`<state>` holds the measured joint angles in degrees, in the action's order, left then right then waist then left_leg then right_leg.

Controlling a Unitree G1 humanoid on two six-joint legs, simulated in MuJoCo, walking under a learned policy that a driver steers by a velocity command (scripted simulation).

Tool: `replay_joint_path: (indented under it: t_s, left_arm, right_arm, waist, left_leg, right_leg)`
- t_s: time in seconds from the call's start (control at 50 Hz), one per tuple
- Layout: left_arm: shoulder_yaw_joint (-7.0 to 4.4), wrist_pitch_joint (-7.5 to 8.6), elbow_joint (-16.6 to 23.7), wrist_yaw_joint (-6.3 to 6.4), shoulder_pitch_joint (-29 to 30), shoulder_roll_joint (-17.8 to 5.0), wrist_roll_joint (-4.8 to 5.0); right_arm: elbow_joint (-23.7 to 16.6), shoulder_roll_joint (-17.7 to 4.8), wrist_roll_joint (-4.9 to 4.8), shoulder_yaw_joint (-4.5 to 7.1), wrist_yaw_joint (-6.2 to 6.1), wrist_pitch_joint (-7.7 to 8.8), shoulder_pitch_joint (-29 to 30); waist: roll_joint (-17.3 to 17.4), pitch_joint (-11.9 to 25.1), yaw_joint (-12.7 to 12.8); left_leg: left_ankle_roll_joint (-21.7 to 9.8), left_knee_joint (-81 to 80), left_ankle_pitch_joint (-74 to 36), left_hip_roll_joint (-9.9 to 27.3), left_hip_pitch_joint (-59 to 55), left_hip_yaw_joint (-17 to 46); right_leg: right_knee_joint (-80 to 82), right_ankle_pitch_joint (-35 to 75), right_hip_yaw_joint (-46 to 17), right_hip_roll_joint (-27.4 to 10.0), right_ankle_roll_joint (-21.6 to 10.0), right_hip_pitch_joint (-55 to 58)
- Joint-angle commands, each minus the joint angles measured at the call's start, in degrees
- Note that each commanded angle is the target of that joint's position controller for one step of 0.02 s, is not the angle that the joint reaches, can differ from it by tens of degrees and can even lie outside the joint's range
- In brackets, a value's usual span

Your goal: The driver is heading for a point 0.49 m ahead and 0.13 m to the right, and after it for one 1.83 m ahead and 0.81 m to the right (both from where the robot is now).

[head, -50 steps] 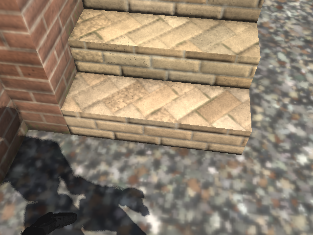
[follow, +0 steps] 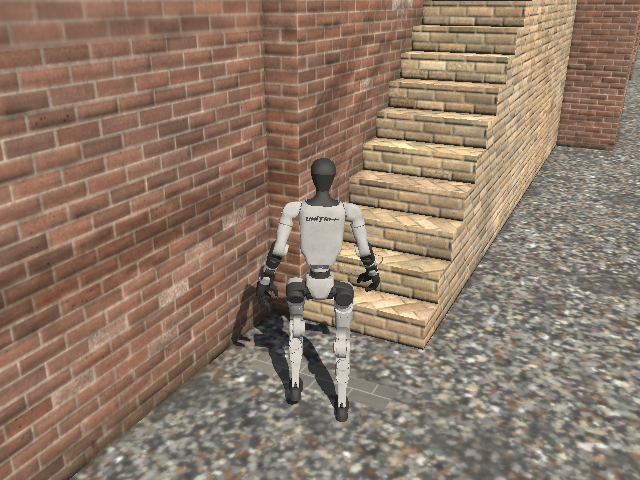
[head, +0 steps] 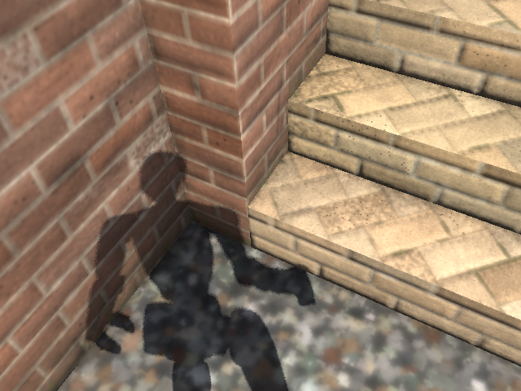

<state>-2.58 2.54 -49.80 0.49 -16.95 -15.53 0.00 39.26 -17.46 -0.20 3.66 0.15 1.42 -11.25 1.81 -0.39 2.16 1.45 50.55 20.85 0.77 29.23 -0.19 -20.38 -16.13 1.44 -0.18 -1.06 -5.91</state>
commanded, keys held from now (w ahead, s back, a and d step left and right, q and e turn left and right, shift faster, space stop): no key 0.58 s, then w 0.38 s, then w+e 0.04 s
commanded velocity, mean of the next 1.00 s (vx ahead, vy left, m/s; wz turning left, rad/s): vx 0.14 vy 0.00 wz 0.01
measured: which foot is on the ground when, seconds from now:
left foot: up 0.00-0.12, down 0.14-1.00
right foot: down 0.00-0.16, up 0.18-0.40, down 0.42-0.82, up 0.84-1.00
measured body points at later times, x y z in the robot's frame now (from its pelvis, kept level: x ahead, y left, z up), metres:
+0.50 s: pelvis +0.06 +0.02 -0.01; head +0.07 +0.02 +0.44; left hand +0.14 +0.29 -0.14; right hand +0.21 -0.22 -0.12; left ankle +0.11 +0.13 -0.74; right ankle +0.05 -0.12 -0.74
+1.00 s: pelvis +0.18 +0.03 +0.00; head +0.20 +0.04 +0.45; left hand +0.33 +0.29 -0.11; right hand +0.19 -0.24 -0.12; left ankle +0.12 +0.13 -0.74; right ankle +0.20 -0.12 -0.66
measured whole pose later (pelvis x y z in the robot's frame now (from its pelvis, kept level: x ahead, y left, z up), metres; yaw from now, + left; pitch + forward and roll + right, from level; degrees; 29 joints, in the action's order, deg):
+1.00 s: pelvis +0.18 +0.03 +0.00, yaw -1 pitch +1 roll +0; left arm -1.6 6.2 -46.7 -1.9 -10.2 -17.4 0.9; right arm 49.5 -14.1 0.9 1.7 0.0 4.2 -23.4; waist -1.8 0.2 -1.9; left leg -2.3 17.4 14.8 -1.4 4.1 -1.1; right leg -63.2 -16.1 0.5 -4.0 -2.3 -33.6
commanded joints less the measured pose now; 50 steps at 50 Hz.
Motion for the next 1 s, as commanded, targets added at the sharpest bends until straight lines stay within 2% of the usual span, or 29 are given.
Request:
replay_joint_path:
  t_s: [0.02, 0.08, 0.12, 0.14, 0.16, 0.18, 0.2, 0.22, 0.26, 0.32, 0.38, 0.42, 0.46, 0.48, 0.52, 0.58, 0.6, 0.64, 0.72, 0.74, 0.78, 0.8, 0.82, 0.84, 0.86, 0.88, 0.9, 0.96, 1.0]
  left_arm:
    - [-1.99, -0.56, 3.3, 0.74, 3.1, -10.0, -0.03]
    - [-2.22, -1.10, 2.7, 0.42, 2.8, -11.1, 0.77]
    - [-1.82, -0.82, 2.3, 0.19, 3.3, -10.1, 1.11]
    - [-1.25, -0.20, 1.9, -0.03, 1.7, -8.6, -0.04]
    - [-0.12, 0.54, 2.1, -0.29, -1.4, -5.6, -2.03]
    - [0.97, -0.14, 1.6, -0.16, -3.0, -2.8, -1.90]
    - [0.41, -1.11, 2.2, -0.11, 0.6, -5.5, -0.78]
    - [-0.06, -1.96, 2.6, 0.09, 2.4, -7.0, -0.18]
    - [-0.17, -3.62, 1.9, 1.23, 2.4, -7.1, -0.70]
    - [0.54, -4.46, 0.6, 1.99, 0.4, -4.8, -1.10]
    - [0.73, -4.43, -0.5, 1.72, -0.3, -4.0, -1.31]
    - [0.62, -4.54, 0.2, 1.69, 1.3, -5.8, -2.50]
    - [0.00, -4.18, 0.3, 1.72, 3.5, -8.7, -1.21]
    - [0.46, -3.51, 0.5, 1.50, 5.1, -7.0, -1.23]
    - [0.80, -2.33, -0.2, 1.20, 5.8, -5.8, -1.68]
    - [0.98, -1.30, -1.6, 0.85, 3.8, -5.6, -1.25]
    - [0.71, -1.40, -2.4, 0.88, 2.1, -6.3, -0.95]
    - [0.05, -1.76, -2.4, 1.02, 1.1, -8.0, -0.25]
    - [-1.22, -0.23, -1.5, 1.13, -1.8, -11.2, 0.74]
    - [-1.27, 0.13, -1.1, 1.09, -1.5, -11.0, 0.89]
    - [-1.02, 0.22, 0.5, 0.63, 1.8, -9.6, 1.02]
    - [-0.61, 0.35, 2.2, 0.57, 5.3, -8.1, 0.95]
    - [0.15, 1.27, 4.5, 0.54, 7.9, -5.3, 0.67]
    - [0.34, 2.79, 6.7, 0.76, 8.4, -5.2, 0.13]
    - [-0.15, 3.88, 6.6, 0.40, 7.3, -7.1, 0.86]
    - [-0.15, 4.82, 6.0, -0.56, 7.0, -7.6, 2.33]
    - [0.08, 5.05, 6.0, -1.22, 7.6, -6.8, 2.48]
    - [0.63, 4.96, 7.3, -2.65, 10.5, -4.3, 0.62]
    - [1.71, 4.61, 9.3, -3.69, 13.8, -2.0, 0.56]
  right_arm:
    - [-5.1, -0.3, 0.02, -0.53, 0.65, 0.64, 5.1]
    - [-5.4, -2.7, -0.09, 0.07, 0.60, 0.21, 4.4]
    - [-4.2, -4.5, 0.52, 0.93, 0.00, 0.23, 1.0]
    - [-4.3, -7.2, 0.97, 1.65, -0.84, 0.17, -0.6]
    - [-5.1, -10.4, 2.28, 1.97, -1.57, -0.22, -2.6]
    - [-3.6, -7.6, 2.85, 1.04, -1.41, -0.54, -6.1]
    - [-3.0, -4.8, 1.96, 0.07, -0.88, -0.11, -5.3]
    - [-3.1, -4.6, 1.49, -0.14, -0.60, 0.52, -2.3]
    - [-3.7, -5.0, 1.48, -0.19, -0.26, 1.47, 3.6]
    - [-3.0, -4.4, 1.93, -0.46, -0.48, 1.15, 6.4]
    - [-1.9, -3.2, 1.26, -0.99, -0.68, 0.65, 7.1]
    - [0.4, -1.7, 1.45, -1.70, -0.41, 0.80, 3.9]
    - [0.3, -2.5, 1.90, -1.43, -0.32, 0.74, 4.0]
    - [0.3, -2.4, 1.82, -1.47, -0.46, 0.81, 5.1]
    - [1.1, -2.5, 1.25, -1.31, -0.87, 0.85, 4.1]
    - [2.2, -2.4, 1.03, -1.29, -0.91, 0.61, 3.4]
    - [2.9, -2.6, 0.83, -1.17, -0.90, 0.37, 2.4]
    - [3.2, -2.9, 0.05, -0.80, -0.84, 0.12, 2.3]
    - [2.0, -0.9, -1.52, -1.05, 0.43, 3.46, 5.7]
    - [1.8, -1.0, -1.60, -1.05, 0.82, 4.28, 6.2]
    - [4.1, -1.8, -1.65, -0.61, 1.36, 5.01, 0.2]
    - [6.6, -4.1, -1.30, 0.42, 1.41, 5.18, -6.2]
    - [8.4, -8.6, -0.76, 1.98, 1.22, 5.35, -12.4]
    - [9.1, -12.6, -0.42, 3.07, 1.50, 5.33, -18.6]
    - [8.7, -8.8, 0.27, 1.72, 1.33, 5.56, -16.7]
    - [8.1, -5.8, 1.51, 0.80, 0.66, 5.35, -15.1]
    - [7.5, -4.8, 1.70, 0.38, 0.33, 5.03, -13.5]
    - [7.5, -2.8, 1.48, -0.68, -0.15, 3.07, -12.8]
    - [7.1, -5.1, 0.59, -0.23, -1.25, 2.60, -11.8]
  waist:
    - [-9.6, 1.5, 0.3]
    - [-9.9, 1.8, -0.3]
    - [-8.2, 2.8, -2.7]
    - [-5.3, 4.8, -3.1]
    - [3.0, 10.3, -2.0]
    - [10.9, 14.9, -2.9]
    - [8.4, 12.2, -3.6]
    - [6.5, 8.6, -2.9]
    - [4.8, 5.0, -0.9]
    - [6.8, 4.7, 0.6]
    - [6.3, 4.4, 1.3]
    - [3.6, 1.8, 0.3]
    - [-2.8, -2.7, -1.8]
    - [-4.2, -3.0, -1.6]
    - [-6.6, -1.3, -2.5]
    - [-4.9, 0.6, -1.9]
    - [-4.8, 2.1, -1.7]
    - [-6.4, -1.6, -1.3]
    - [-11.4, -9.0, 0.3]
    - [-11.4, -9.3, 0.1]
    - [-10.2, -6.1, -3.5]
    - [-7.5, -3.9, -6.4]
    - [2.9, -2.2, -8.0]
    - [15.3, 1.3, -10.1]
    - [10.0, 0.7, -7.8]
    - [5.8, -1.3, -6.9]
    - [2.8, -1.8, -5.9]
    - [3.0, -2.4, -4.6]
    - [1.5, -3.4, -4.4]
  left_leg:
    - [0.5, -9.5, -6.9, -0.2, -3.0, -2.2]
    - [-1.0, -16.8, -11.4, -1.0, -8.6, -2.1]
    - [-3.2, -25.8, -20.0, -2.3, -17.1, -2.1]
    - [-4.6, -26.4, -33.4, 1.8, -24.3, 2.3]
    - [-9.4, -22.4, -52.1, 11.4, -34.9, 12.0]
    - [-18.3, -26.1, -50.4, 20.3, -35.3, 23.1]
    - [-19.0, -29.5, -40.9, 19.9, -31.4, 25.8]
    - [-16.9, -30.4, -34.0, 18.1, -28.6, 22.9]
    - [-13.7, -32.2, -27.4, 14.7, -21.3, 17.3]
    - [-12.5, -33.7, -21.4, 10.9, -13.5, 11.2]
    - [-10.6, -33.2, -4.5, 8.4, -9.8, 8.6]
    - [-5.6, -33.4, 9.7, 6.1, -5.9, 7.8]
    - [-2.0, -30.7, 6.3, 2.2, -10.1, 3.4]
    - [-1.8, -27.7, 1.5, 2.0, -13.7, 3.2]
    - [-2.8, -24.7, -6.1, 1.8, -17.0, 2.5]
    - [-3.4, -23.2, -14.0, 1.9, -18.2, 2.1]
    - [-3.6, -22.0, -8.1, 0.8, -18.5, 0.8]
    - [-4.1, -19.6, 9.1, -1.2, -13.3, -0.8]
    - [-5.0, -10.1, 3.9, -1.5, 0.7, -2.6]
    - [-5.7, -11.2, 3.7, -0.5, 0.4, -1.6]
    - [-6.9, -20.5, 0.6, -1.1, -11.8, -2.2]
    - [-7.7, -23.1, -1.1, -0.3, -20.1, 0.9]
    - [-11.4, -29.8, 1.6, 6.5, -30.3, 15.4]
    - [-18.4, -37.6, -2.1, 17.6, -41.5, 36.5]
    - [-19.7, -37.9, -7.3, 20.7, -42.4, 39.3]
    - [-18.5, -37.0, -9.0, 19.7, -42.0, 33.3]
    - [-16.8, -37.1, -10.8, 17.7, -41.1, 27.4]
    - [-13.4, -40.0, -22.6, 13.0, -35.3, 15.2]
    - [-12.9, -43.5, -21.9, 11.6, -29.6, 9.5]
  right_leg:
    - [2.9, 39.9, -4.1, -10.1, -8.3, 0.8]
    - [0.8, 36.5, -6.0, -11.8, -8.1, 0.1]
    - [-3.3, 31.1, -6.0, -9.8, -5.6, -1.7]
    - [-7.3, 26.2, -4.2, -7.1, -2.7, -4.4]
    - [-15.9, 7.5, -1.7, -2.9, 1.1, -11.4]
    - [-26.2, -16.7, -3.3, -1.0, 3.4, -14.1]
    - [-31.7, -25.2, -5.9, -1.6, 4.6, -16.5]
    - [-35.4, -24.7, -6.0, -2.5, 5.0, -19.1]
    - [-32.4, -19.5, -6.1, -3.9, 5.6, -17.8]
    - [-22.7, -11.9, -3.7, -2.8, 6.1, -8.7]
    - [-9.3, 3.0, -1.3, -1.4, 4.5, -1.4]
    - [-5.1, 8.2, -3.8, -3.4, 2.3, 1.3]
    - [-3.7, -5.7, -5.7, -4.5, -1.4, -10.2]
    - [-1.9, -7.0, -6.1, -4.3, -1.3, -13.0]
    - [-1.1, -2.8, -6.3, -4.3, -0.1, -13.1]
    - [-2.8, 3.0, -5.6, -3.8, 0.5, -10.4]
    - [-2.9, -2.6, -5.2, -3.2, -0.3, -9.7]
    - [-1.5, -19.3, -7.3, -3.6, -3.4, -12.0]
    - [7.1, -27.5, -25.2, -15.7, -11.2, -7.0]
    - [6.9, -22.8, -26.3, -16.8, -11.9, -6.6]
    - [3.0, -13.4, -19.9, -13.5, -9.2, -9.7]
    - [-2.8, -6.7, -13.6, -9.1, -6.4, -13.6]
    - [-19.4, 2.4, -3.9, -1.4, -2.0, -22.8]
    - [-37.6, -9.5, -2.1, 3.0, 0.8, -35.7]
    - [-47.2, -15.7, -6.6, 0.8, 0.0, -42.1]
    - [-51.7, -12.9, -7.6, -1.8, -1.8, -45.4]
    - [-51.8, -8.0, -6.6, -4.1, -2.9, -47.1]
    - [-44.1, 0.7, -3.4, -6.8, -2.0, -43.4]
    - [-36.7, 4.6, -0.8, -6.0, -0.1, -40.5]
